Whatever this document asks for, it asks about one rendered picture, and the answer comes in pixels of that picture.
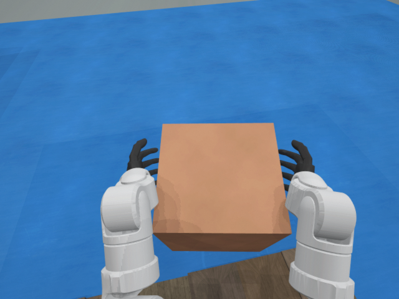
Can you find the left robot forearm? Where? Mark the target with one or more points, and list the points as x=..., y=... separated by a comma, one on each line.
x=130, y=263

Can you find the carton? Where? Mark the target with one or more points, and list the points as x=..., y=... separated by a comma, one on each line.
x=220, y=188

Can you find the robot right hand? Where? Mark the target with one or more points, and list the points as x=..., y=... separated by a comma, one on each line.
x=303, y=160

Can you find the robot left hand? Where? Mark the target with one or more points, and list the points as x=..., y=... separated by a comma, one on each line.
x=137, y=155

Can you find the right robot forearm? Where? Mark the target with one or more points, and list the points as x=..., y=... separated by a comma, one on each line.
x=325, y=229

